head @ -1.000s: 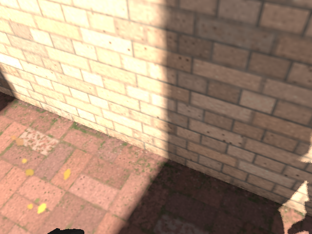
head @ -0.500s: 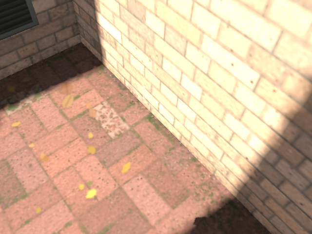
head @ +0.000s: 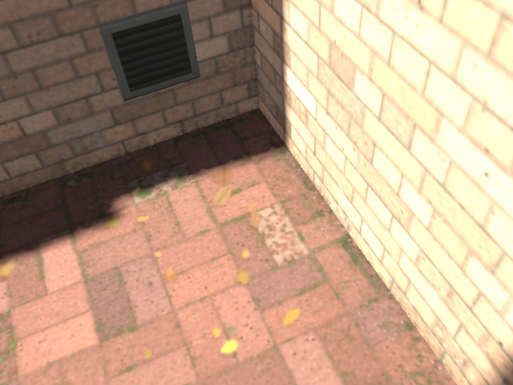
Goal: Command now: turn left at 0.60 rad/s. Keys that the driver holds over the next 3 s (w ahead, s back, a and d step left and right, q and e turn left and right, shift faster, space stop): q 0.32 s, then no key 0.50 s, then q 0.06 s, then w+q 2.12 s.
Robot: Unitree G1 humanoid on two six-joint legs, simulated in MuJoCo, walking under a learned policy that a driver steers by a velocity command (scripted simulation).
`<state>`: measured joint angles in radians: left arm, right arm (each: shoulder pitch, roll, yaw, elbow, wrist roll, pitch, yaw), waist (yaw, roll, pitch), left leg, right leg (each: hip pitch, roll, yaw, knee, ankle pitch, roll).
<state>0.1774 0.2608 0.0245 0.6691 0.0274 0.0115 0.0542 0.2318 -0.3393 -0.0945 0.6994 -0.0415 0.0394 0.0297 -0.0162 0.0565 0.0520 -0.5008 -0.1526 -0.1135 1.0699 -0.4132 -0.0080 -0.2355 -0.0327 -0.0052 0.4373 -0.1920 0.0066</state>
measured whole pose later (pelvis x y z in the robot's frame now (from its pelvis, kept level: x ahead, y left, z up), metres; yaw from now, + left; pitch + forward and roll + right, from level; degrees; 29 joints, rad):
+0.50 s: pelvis -0.01 +0.03 +0.00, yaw +16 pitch +0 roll -1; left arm 0.24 0.31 0.06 0.74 0.02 0.07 0.02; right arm 0.25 -0.28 -0.05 0.69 -0.01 0.04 0.00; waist 0.00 -0.03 0.04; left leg -0.23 -0.11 -0.14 0.42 -0.18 0.07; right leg -0.46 -0.01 0.01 0.92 -0.37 0.02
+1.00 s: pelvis +0.01 +0.02 +0.00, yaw +21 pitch -1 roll -1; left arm 0.22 0.27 0.03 0.77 0.02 0.03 0.03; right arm 0.27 -0.28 -0.04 0.84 -0.03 0.04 0.01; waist -0.01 0.00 0.02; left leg -0.31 -0.05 -0.06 0.74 -0.42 0.05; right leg -0.18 0.02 -0.06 0.48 -0.29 -0.06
